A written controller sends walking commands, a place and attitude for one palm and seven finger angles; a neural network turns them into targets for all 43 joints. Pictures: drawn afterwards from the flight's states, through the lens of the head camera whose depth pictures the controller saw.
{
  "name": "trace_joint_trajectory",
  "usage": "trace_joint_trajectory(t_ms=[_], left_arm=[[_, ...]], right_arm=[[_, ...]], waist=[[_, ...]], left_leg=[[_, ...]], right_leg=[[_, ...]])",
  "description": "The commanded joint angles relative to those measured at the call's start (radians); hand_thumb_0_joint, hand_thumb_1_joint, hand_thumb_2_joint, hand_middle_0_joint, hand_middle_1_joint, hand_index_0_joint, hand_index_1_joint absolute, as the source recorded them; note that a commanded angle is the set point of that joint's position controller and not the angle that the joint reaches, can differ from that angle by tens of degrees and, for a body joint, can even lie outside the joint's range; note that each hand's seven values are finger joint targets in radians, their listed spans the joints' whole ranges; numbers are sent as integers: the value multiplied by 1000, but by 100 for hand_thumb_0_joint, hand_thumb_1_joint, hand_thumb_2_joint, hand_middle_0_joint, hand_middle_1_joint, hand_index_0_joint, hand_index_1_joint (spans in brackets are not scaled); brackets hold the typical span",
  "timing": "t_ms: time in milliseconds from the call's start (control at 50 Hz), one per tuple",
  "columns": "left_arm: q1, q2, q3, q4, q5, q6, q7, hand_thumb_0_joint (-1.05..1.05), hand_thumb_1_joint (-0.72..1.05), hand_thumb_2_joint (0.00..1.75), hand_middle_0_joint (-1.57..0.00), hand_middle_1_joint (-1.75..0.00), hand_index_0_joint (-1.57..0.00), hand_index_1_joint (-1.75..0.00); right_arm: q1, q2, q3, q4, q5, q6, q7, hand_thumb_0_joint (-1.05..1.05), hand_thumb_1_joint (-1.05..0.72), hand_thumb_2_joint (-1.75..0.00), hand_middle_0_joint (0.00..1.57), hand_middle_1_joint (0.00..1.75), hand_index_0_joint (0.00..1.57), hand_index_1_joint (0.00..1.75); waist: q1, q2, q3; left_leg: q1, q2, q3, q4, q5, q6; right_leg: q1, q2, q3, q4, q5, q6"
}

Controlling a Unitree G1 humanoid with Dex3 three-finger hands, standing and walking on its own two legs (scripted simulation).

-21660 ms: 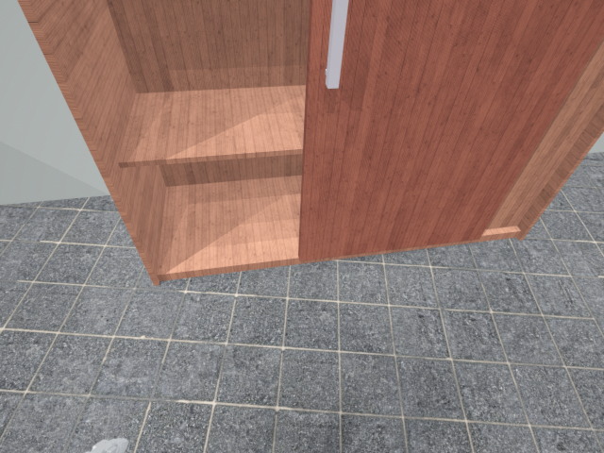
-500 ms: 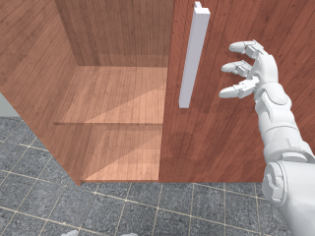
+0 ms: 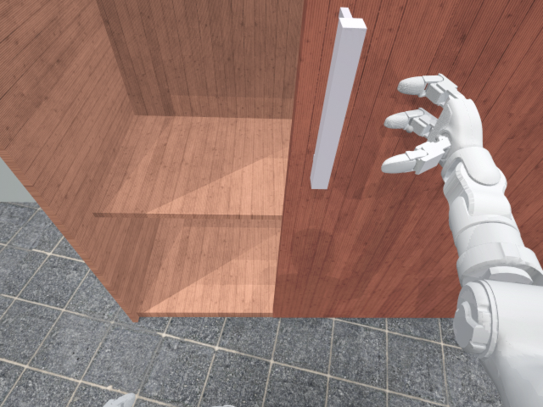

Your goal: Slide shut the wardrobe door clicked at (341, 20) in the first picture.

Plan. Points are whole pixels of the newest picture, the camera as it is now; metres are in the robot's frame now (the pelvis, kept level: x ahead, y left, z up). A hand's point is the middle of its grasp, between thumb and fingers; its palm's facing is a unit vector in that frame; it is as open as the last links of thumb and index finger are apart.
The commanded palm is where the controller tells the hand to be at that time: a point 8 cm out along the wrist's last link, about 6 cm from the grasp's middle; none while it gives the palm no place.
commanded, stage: move the hooked fingers beside the handle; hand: right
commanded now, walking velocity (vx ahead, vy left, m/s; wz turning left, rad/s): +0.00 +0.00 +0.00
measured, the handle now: (329, 110) +0.49 +0.00 +0.20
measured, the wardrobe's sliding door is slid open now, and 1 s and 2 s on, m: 0.49 0.51 0.52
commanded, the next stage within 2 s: feel for the door with the fingertips in 1.02 s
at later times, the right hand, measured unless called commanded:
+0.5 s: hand (415, 128) +0.47 -0.12 +0.19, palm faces -0.17 +0.98 -0.03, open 13.1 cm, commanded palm +0.48 -0.20 +0.18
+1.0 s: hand (423, 128) +0.47 -0.14 +0.20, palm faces -0.16 +0.99 -0.02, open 13.1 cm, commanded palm +0.48 -0.21 +0.18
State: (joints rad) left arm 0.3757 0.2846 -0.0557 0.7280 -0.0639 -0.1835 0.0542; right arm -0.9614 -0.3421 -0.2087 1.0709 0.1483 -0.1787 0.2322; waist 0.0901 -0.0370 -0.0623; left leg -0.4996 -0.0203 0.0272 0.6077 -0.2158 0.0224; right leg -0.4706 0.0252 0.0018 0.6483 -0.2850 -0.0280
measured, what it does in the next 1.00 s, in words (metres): stands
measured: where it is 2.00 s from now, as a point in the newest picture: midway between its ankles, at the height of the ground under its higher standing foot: outside the picture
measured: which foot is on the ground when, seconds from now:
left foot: down 0.00-1.00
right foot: down 0.00-1.00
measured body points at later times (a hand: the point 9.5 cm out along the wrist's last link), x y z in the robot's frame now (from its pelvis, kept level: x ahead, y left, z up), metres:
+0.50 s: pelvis +0.00 +0.00 +0.00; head +0.03 +0.01 +0.45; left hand +0.05 +0.26 -0.11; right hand +0.48 -0.18 +0.20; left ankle +0.06 +0.10 -0.72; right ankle +0.03 -0.10 -0.72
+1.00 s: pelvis -0.01 -0.01 -0.01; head +0.02 +0.00 +0.44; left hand +0.02 +0.26 -0.12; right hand +0.48 -0.19 +0.20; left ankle +0.06 +0.10 -0.72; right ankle +0.03 -0.10 -0.72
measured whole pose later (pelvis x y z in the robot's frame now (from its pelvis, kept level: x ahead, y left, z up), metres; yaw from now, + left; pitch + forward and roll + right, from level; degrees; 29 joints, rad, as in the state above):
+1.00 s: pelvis -0.01 -0.01 -0.01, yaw +1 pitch +8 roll +1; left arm 0.40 0.30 -0.06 0.70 -0.06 -0.15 0.06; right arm -1.02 -0.43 -0.28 1.14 0.12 -0.16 0.30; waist 0.13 -0.03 -0.07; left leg -0.57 -0.03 0.01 0.63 -0.21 0.01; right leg -0.55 0.01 -0.01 0.70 -0.29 -0.03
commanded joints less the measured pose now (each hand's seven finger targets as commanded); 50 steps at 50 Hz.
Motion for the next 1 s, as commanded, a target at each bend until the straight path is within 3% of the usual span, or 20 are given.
trace_joint_trajectory(t_ms=[0,20,40,80,140,200,240,300,320,460,500,520,600,660,700,720,760,800,880,980], left_arm=[[36,142,50,-102,-2,-39,7,0,90,90,-20,-30,-20,-30],[34,143,52,-102,-5,-32,6,0,90,90,-20,-30,-20,-30],[32,140,47,-105,-4,-33,6,0,90,90,-20,-30,-20,-30],[31,144,48,-104,-5,-33,8,0,90,90,-20,-30,-20,-30],[34,147,49,-112,-5,-29,8,0,90,90,-20,-30,-20,-30],[30,145,48,-113,-6,-30,9,0,90,90,-20,-30,-20,-30],[36,151,48,-114,-6,-23,11,0,90,90,-20,-30,-20,-30],[34,151,45,-117,-8,-24,13,0,90,90,-20,-30,-20,-30],[39,152,48,-116,-10,-19,12,0,90,90,-20,-30,-20,-30],[44,153,47,-121,-7,-14,11,0,90,90,-20,-30,-20,-30],[40,152,47,-124,-9,-15,11,0,90,90,-20,-30,-20,-30],[49,156,50,-120,-9,-10,11,0,90,90,-20,-30,-20,-30],[52,156,49,-119,-5,-17,11,0,90,90,-20,-30,-20,-30],[63,161,50,-117,-4,-12,12,0,90,90,-20,-30,-20,-30],[56,157,48,-118,-7,-13,12,0,90,90,-20,-30,-20,-30],[63,160,52,-116,-5,-11,10,0,90,90,-20,-30,-20,-30],[63,162,49,-117,-5,-10,11,0,90,90,-20,-30,-20,-30],[64,164,48,-116,-6,-12,13,0,90,90,-20,-30,-20,-30],[78,166,51,-119,-1,-7,11,0,90,90,-20,-30,-20,-30],[68,165,51,-129,-4,-5,8,0,90,90,-20,-30,-20,-30]], right_arm=[[-494,-284,-85,-130,0,-4,-55,0,50,-30,30,120,30,120],[-475,-290,-82,-117,-4,-4,-55,0,50,-30,30,120,30,120],[-473,-252,-56,-115,-1,-2,-49,0,50,-30,30,120,30,120],[-470,-280,-80,-101,0,1,-49,0,50,-30,30,120,30,120],[-469,-308,-95,-116,-4,-2,-48,0,50,-30,30,120,30,120],[-478,-293,-82,-117,-2,1,-42,0,50,-30,30,120,30,120],[-446,-325,-105,-86,-3,8,-41,0,50,-30,30,120,30,120],[-463,-321,-93,-86,-4,16,-35,0,50,-30,30,120,30,120],[-459,-329,-93,-88,-3,15,-36,0,50,-30,30,120,30,120],[-467,-365,-115,-84,-12,20,-33,0,50,-30,30,120,30,120],[-469,-323,-84,-85,-8,25,-30,0,50,-30,30,120,30,120],[-458,-337,-88,-66,-13,25,-34,0,50,-30,30,120,30,120],[-483,-313,-77,-75,-17,23,-37,0,50,-30,30,120,30,120],[-488,-374,-119,-73,-21,22,-42,0,50,-30,30,120,30,120],[-489,-331,-83,-66,-18,24,-34,0,50,-30,30,120,30,120],[-487,-338,-88,-61,-15,23,-33,0,50,-30,30,120,30,120],[-488,-362,-102,-53,-22,23,-29,0,50,-30,30,120,30,120],[-478,-360,-101,-34,-20,28,-24,0,50,-30,30,120,30,120],[-500,-419,-139,-47,-27,18,-17,0,50,-30,30,120,30,120],[-496,-407,-129,-36,-27,16,-15,0,50,-30,30,120,30,120]], waist=[[39,90,-175],[37,95,-163],[45,77,-151],[43,94,-130],[38,89,-156],[45,80,-148],[40,123,-136],[42,86,-127],[44,114,-132],[41,79,-151],[50,81,-143],[46,98,-133],[53,62,-151],[52,101,-174],[58,84,-149],[57,108,-158],[55,80,-154],[57,103,-149],[50,78,-191],[55,78,-158]], left_leg=[[124,31,-80,-162,-252,-16],[122,31,-77,-160,-247,-15],[110,28,-74,-158,-244,-14],[94,27,-72,-161,-256,-15],[119,29,-78,-159,-247,-14],[102,29,-77,-161,-256,-16],[112,29,-85,-167,-273,-18],[91,30,-87,-166,-292,-18],[98,31,-87,-168,-290,-20],[95,31,-86,-159,-287,-18],[72,30,-83,-159,-301,-21],[69,30,-75,-154,-295,-20],[47,25,-67,-136,-274,-19],[76,28,-81,-147,-288,-21],[58,31,-84,-153,-312,-21],[67,32,-84,-153,-305,-22],[57,28,-81,-145,-303,-19],[57,29,-88,-149,-320,-22],[82,29,-86,-137,-290,-18],[48,30,-89,-146,-338,-18]], right_leg=[[-20,-20,19,-142,-206,-11],[-27,-24,17,-138,-200,-11],[-23,-21,19,-144,-205,-10],[-25,-24,24,-147,-226,-10],[-28,-23,18,-142,-202,-11],[-21,-24,19,-144,-221,-10],[-53,-25,15,-139,-214,-10],[-54,-23,15,-140,-239,-8],[-62,-25,11,-133,-229,-9],[-66,-23,14,-127,-227,-7],[-63,-24,13,-129,-249,-8],[-73,-27,16,-129,-250,-7],[-51,-26,26,-134,-264,-8],[-74,-25,20,-121,-245,-10],[-77,-25,13,-120,-258,-7],[-84,-27,14,-115,-249,-9],[-86,-26,16,-118,-254,-7],[-99,-26,14,-113,-261,-8],[-101,-26,17,-106,-232,-7],[-109,-25,16,-102,-273,-5]])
